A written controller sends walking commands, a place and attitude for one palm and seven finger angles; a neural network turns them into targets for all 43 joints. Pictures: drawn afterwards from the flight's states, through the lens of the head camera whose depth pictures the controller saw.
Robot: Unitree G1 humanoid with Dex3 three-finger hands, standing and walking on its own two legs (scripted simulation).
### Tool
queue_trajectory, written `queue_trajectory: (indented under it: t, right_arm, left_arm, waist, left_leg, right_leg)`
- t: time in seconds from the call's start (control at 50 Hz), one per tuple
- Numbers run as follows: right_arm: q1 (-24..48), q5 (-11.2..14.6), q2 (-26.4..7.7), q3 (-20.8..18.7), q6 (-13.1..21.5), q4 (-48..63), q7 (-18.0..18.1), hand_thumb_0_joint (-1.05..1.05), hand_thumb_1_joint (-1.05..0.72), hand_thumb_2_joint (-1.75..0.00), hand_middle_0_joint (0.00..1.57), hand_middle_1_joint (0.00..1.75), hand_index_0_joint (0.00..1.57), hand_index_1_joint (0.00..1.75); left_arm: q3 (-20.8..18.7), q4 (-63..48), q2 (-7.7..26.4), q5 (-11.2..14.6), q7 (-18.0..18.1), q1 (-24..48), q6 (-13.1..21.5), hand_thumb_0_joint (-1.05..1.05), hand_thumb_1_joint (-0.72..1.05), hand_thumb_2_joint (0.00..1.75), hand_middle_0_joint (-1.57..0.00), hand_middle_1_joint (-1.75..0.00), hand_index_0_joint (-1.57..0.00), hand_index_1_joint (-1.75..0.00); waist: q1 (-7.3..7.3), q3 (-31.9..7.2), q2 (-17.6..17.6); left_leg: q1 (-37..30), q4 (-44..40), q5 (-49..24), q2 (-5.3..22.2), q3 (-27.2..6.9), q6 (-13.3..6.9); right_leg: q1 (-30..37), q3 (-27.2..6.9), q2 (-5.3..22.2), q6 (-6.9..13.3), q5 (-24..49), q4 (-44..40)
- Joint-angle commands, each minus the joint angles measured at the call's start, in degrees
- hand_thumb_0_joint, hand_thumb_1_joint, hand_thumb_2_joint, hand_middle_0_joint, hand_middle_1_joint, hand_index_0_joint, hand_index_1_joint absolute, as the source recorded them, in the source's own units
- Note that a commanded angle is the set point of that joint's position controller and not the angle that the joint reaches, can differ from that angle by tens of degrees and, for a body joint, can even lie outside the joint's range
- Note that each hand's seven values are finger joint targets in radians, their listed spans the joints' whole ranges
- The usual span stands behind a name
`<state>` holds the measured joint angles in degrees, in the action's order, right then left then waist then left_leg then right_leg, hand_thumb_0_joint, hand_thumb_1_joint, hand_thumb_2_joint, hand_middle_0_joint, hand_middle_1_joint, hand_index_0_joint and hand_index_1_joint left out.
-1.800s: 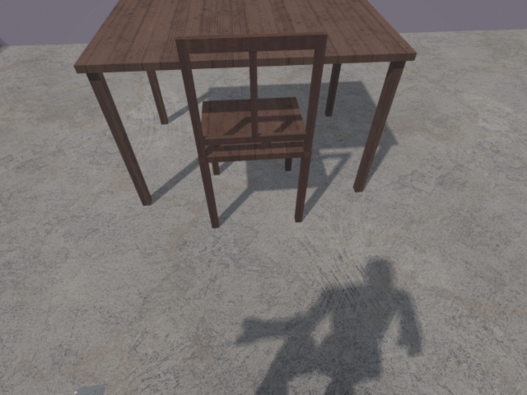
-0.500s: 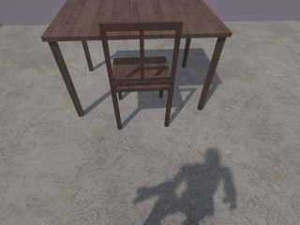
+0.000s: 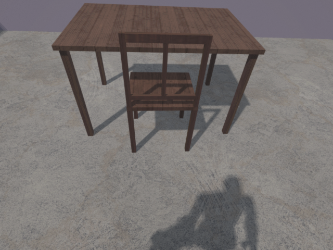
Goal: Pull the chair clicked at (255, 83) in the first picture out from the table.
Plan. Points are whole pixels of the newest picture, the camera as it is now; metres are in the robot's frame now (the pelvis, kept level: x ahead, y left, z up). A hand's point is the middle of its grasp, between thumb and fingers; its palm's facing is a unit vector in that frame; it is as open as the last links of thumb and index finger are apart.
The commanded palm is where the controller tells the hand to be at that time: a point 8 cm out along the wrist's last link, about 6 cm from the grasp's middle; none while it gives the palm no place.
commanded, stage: walk to a spot facing it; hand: left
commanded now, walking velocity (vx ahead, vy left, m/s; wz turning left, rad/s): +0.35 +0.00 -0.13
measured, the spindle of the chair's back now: (164, 71) +0.98 +0.07 -0.08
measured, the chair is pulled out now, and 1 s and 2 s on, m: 0.00 0.00 0.00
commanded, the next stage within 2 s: turn to face it in 0.26 s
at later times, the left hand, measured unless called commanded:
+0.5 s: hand (127, 210) +0.28 +0.14 -0.17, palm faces -0.03 -0.98 -0.21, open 7.3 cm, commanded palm none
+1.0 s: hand (124, 219) +0.25 +0.14 -0.17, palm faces +0.14 -0.97 -0.22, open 7.3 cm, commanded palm none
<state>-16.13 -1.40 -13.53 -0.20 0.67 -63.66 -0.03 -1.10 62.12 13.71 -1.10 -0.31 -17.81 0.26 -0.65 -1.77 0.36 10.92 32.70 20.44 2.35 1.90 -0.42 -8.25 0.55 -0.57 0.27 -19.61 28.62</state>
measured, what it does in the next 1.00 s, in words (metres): walks ahead: right foot, then left foot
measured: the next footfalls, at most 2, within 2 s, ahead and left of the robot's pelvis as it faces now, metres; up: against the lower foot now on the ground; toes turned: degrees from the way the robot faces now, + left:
right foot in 0.40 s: +0.28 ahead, -0.14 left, +0.00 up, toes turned -11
left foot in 0.72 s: +0.32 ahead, +0.08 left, +0.00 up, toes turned +8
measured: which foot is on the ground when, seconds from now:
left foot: down 0.00-0.38, up 0.40-0.70, down 0.72-1.00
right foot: down 0.00-0.02, up 0.04-0.38, down 0.40-0.72, up 0.74-0.98, down 1.00-1.00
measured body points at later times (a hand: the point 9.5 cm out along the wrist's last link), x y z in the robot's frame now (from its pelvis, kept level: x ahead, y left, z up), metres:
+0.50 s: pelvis +0.17 -0.04 -0.01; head +0.20 -0.05 +0.43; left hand +0.28 +0.19 -0.16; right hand +0.04 -0.23 -0.16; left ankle +0.05 +0.09 -0.64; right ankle +0.24 -0.13 -0.73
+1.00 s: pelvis +0.26 -0.05 +0.00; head +0.27 -0.05 +0.45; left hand +0.25 +0.19 -0.15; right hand +0.33 -0.27 -0.15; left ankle +0.28 +0.07 -0.73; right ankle +0.26 -0.16 -0.74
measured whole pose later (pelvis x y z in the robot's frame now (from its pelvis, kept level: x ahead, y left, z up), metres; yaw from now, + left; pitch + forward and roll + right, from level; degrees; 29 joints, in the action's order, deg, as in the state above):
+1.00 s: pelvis +0.26 -0.05 +0.00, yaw +5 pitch -1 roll +1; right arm -13.2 -1.1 -9.5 -2.0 0.7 -59.4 1.1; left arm -2.4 60.3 10.4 -1.4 0.7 -17.8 0.6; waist -0.9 1.2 0.7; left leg 15.7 30.8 14.6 0.5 3.8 -1.1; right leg -12.8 4.3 2.7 -0.5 -20.0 31.5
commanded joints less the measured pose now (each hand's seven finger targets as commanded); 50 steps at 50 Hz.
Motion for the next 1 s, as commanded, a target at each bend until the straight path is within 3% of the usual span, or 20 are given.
queue_trajectory:
  t: [0.0,0.02,0.08,0.14,0.24,0.32,0.34,0.36,0.38,0.4,0.44,0.5,0.64,0.66,0.7,0.72,0.82,0.88,0.94,0.98]
  right_arm:
    - [-14.2,-0.5,-9.9,-3.0,2.6,-1.1,0.7,0.00,-0.90,-0.90,0.20,0.30,0.20,0.30]
    - [-19.5,-0.5,-9.9,-3.1,3.1,-2.0,1.6,0.00,-0.90,-0.90,0.20,0.30,0.20,0.30]
    - [-15.7,0.2,-4.6,-2.1,4.4,-1.1,2.4,0.00,-0.90,-0.90,0.20,0.30,0.20,0.30]
    - [-15.2,0.4,-2.8,-2.0,5.2,-1.9,2.6,0.00,-0.90,-0.90,0.20,0.30,0.20,0.30]
    - [-17.2,0.1,-1.5,-2.0,4.8,-4.1,2.8,0.00,-0.90,-0.90,0.20,0.30,0.20,0.30]
    - [-15.4,0.6,-2.8,-2.6,4.2,-4.7,2.8,0.00,-0.90,-0.90,0.20,0.30,0.20,0.30]
    - [-15.3,1.0,-2.3,-2.5,4.1,-4.3,2.4,0.00,-0.90,-0.90,0.20,0.30,0.20,0.30]
    - [-18.1,1.8,1.2,-2.1,4.2,-3.1,1.8,0.00,-0.90,-0.90,0.20,0.30,0.20,0.30]
    - [-17.5,2.0,2.5,-2.2,3.7,-1.3,2.0,0.00,-0.90,-0.90,0.20,0.30,0.20,0.30]
    - [-13.7,1.8,2.9,-2.6,3.0,-1.0,2.0,0.00,-0.90,-0.90,0.20,0.30,0.20,0.30]
    - [-10.8,0.6,4.1,-2.5,1.5,-0.2,1.6,0.00,-0.90,-0.90,0.20,0.30,0.20,0.30]
    - [-15.2,0.2,6.5,-1.9,-0.5,-1.1,1.4,0.00,-0.90,-0.90,0.20,0.30,0.20,0.30]
    - [-10.0,0.2,5.1,-1.4,-0.4,2.2,0.8,0.00,-0.90,-0.90,0.20,0.30,0.20,0.30]
    - [-9.7,0.2,3.5,-1.6,-0.2,2.0,0.8,0.00,-0.90,-0.90,0.20,0.30,0.20,0.30]
    - [-8.4,-0.5,-3.9,-2.7,0.1,4.7,1.1,0.00,-0.90,-0.90,0.20,0.30,0.20,0.30]
    - [-6.0,-0.6,-4.3,-2.8,0.3,5.1,1.6,0.00,-0.90,-0.90,0.20,0.30,0.20,0.30]
    - [-0.3,-0.2,-4.2,-2.6,1.1,6.4,2.3,0.00,-0.90,-0.90,0.20,0.30,0.20,0.30]
    - [-1.4,0.0,-4.7,-3.3,0.8,5.5,1.8,0.00,-0.90,-0.90,0.20,0.30,0.20,0.30]
    - [1.7,0.6,-4.0,-3.3,0.4,5.9,1.2,0.00,-0.90,-0.90,0.20,0.30,0.20,0.30]
    - [5.2,0.8,0.3,-2.6,0.4,9.2,0.1,0.00,-0.90,-0.90,0.20,0.30,0.20,0.30]
  left_arm:
    - [-1.6,-4.9,4.3,0.1,-0.2,4.4,1.0,0.00,0.90,0.90,-0.20,-0.30,-0.20,-0.30]
    - [-1.4,-7.8,3.7,-0.2,0.1,9.7,1.7,0.00,0.90,0.90,-0.20,-0.30,-0.20,-0.30]
    - [-2.0,-6.7,2.3,-0.2,-0.8,8.5,2.2,0.00,0.90,0.90,-0.20,-0.30,-0.20,-0.30]
    - [-1.8,-6.2,-0.7,-0.1,-1.4,7.2,1.3,0.00,0.90,0.90,-0.20,-0.30,-0.20,-0.30]
    - [-1.5,-7.5,-3.5,0.2,-1.7,12.1,1.4,0.00,0.90,0.90,-0.20,-0.30,-0.20,-0.30]
    - [-2.8,-3.6,-0.5,-0.2,-1.0,-0.4,2.1,0.00,0.90,0.90,-0.20,-0.30,-0.20,-0.30]
    - [-3.7,-1.3,2.5,-0.6,-0.5,-8.3,2.9,0.00,0.90,0.90,-0.20,-0.30,-0.20,-0.30]
    - [-5.3,0.0,8.7,-0.8,0.5,-14.9,3.8,0.00,0.90,0.90,-0.20,-0.30,-0.20,-0.30]
    - [-5.6,0.1,11.7,0.5,1.1,-16.2,3.6,0.00,0.90,0.90,-0.20,-0.30,-0.20,-0.30]
    - [-5.1,-1.2,10.0,0.8,1.4,-9.9,2.9,0.00,0.90,0.90,-0.20,-0.30,-0.20,-0.30]
    - [-3.2,-3.4,4.0,0.3,2.0,0.1,2.8,0.00,0.90,0.90,-0.20,-0.30,-0.20,-0.30]
    - [-2.1,-5.1,1.1,-0.4,2.4,5.5,2.7,0.00,0.90,0.90,-0.20,-0.30,-0.20,-0.30]
    - [-2.5,-6.1,2.4,0.2,2.1,5.3,0.3,0.00,0.90,0.90,-0.20,-0.30,-0.20,-0.30]
    - [-2.3,-6.0,1.6,0.4,1.9,4.6,-0.2,0.00,0.90,0.90,-0.20,-0.30,-0.20,-0.30]
    - [-1.9,-7.4,-2.2,0.7,1.6,1.7,-0.9,0.00,0.90,0.90,-0.20,-0.30,-0.20,-0.30]
    - [-2.0,-7.5,-1.3,0.4,1.7,3.5,-0.8,0.00,0.90,0.90,-0.20,-0.30,-0.20,-0.30]
    - [-1.8,-5.6,-1.2,0.5,1.4,1.5,0.0,0.00,0.90,0.90,-0.20,-0.30,-0.20,-0.30]
    - [-1.4,-4.9,-1.6,0.1,1.0,0.8,0.5,0.00,0.90,0.90,-0.20,-0.30,-0.20,-0.30]
    - [-1.5,-2.6,-0.8,-0.4,0.7,-5.8,1.4,0.00,0.90,0.90,-0.20,-0.30,-0.20,-0.30]
    - [-3.3,-1.6,7.7,-0.8,1.2,-11.4,1.9,0.00,0.90,0.90,-0.20,-0.30,-0.20,-0.30]
  waist:
    - [6.69,10.4,-17.5]
    - [8.12,14.0,-16.7]
    - [4.12,12.0,-2.6]
    - [2.37,10.2,-7.8]
    - [3.06,10.7,-9.3]
    - [-3.23,4.1,-7.1]
    - [-6.55,-0.1,-3.5]
    - [-7.75,-8.2,8.5]
    - [-6.00,-10.5,8.6]
    - [-4.93,-5.5,3.7]
    - [-0.83,5.0,3.7]
    - [4.02,3.8,4.4]
    - [3.16,5.6,4.4]
    - [2.84,6.5,1.7]
    - [1.63,7.9,-14.8]
    - [2.09,7.4,-16.6]
    - [0.75,-0.9,-8.7]
    - [1.69,-0.7,-6.4]
    - [-1.41,1.8,-3.5]
    - [-4.13,6.4,14.9]
  left_leg:
    - [-11.3,-19.0,4.8,14.2,-19.7,-7.4]
    - [-14.3,-22.8,-5.3,20.1,-28.7,-11.7]
    - [-14.9,-20.1,-24.5,19.2,-19.0,-13.1]
    - [-13.5,-21.1,-27.5,13.9,-7.7,-10.1]
    - [-9.7,-20.4,-34.1,11.6,0.3,-7.6]
    - [-8.3,-4.0,-47.9,11.3,3.8,-5.4]
    - [-0.5,8.1,-40.7,9.3,4.3,-3.4]
    - [12.6,27.9,-13.4,2.3,6.7,-1.0]
    - [17.4,45.5,13.4,-1.5,2.1,-1.1]
    - [18.1,47.6,10.3,1.9,-2.0,-1.9]
    - [17.6,44.6,4.8,5.7,-3.2,-1.5]
    - [9.5,31.6,3.2,5.6,-1.2,0.0]
    - [0.5,2.6,-6.3,1.9,4.4,1.6]
    - [-1.6,-2.1,-8.2,2.7,2.7,1.4]
    - [5.4,-16.0,-8.5,15.7,-18.2,-5.9]
    - [7.0,-19.9,-10.1,16.8,-22.9,-8.9]
    - [-5.2,-13.7,-33.3,13.3,-11.7,-10.5]
    - [-4.5,-14.0,-20.4,11.4,-10.7,-10.2]
    - [6.1,-9.4,0.8,6.4,-7.8,-6.1]
    - [24.8,10.2,8.9,-3.0,3.1,-1.1]
  right_leg:
    - [-24.8,3.2,-0.7,2.0,-6.8,17.5]
    - [-34.7,1.8,-0.1,1.6,-12.2,28.1]
    - [-35.7,-1.0,6.3,1.3,-5.1,34.9]
    - [-32.5,2.0,6.5,0.4,1.3,30.8]
    - [-22.0,7.6,3.6,1.9,7.4,12.9]
    - [-2.7,8.8,0.0,4.6,10.7,5.2]
    - [10.7,5.9,2.1,5.8,13.9,2.5]
    - [23.2,-14.4,18.5,11.3,20.2,-0.8]
    - [20.8,-29.2,29.7,16.6,28.6,-8.5]
    - [10.7,-23.5,27.3,16.0,19.5,-10.7]
    - [-7.3,-13.9,23.8,12.8,11.3,-14.0]
    - [-16.8,-1.6,19.5,9.6,14.7,-15.2]
    - [-16.4,4.2,14.5,5.9,-0.6,-10.0]
    - [-17.9,5.3,12.9,4.1,-3.5,-6.0]
    - [-16.2,8.6,4.8,-0.8,-6.8,6.6]
    - [-14.8,6.9,3.2,-1.2,-10.0,13.9]
    - [-15.7,1.9,4.6,-1.7,-9.5,19.2]
    - [-11.7,4.3,2.9,-1.3,-8.2,11.4]
    - [0.6,3.8,3.6,-0.9,1.4,-5.2]
    - [7.8,-21.0,22.4,7.3,-12.9,-20.1]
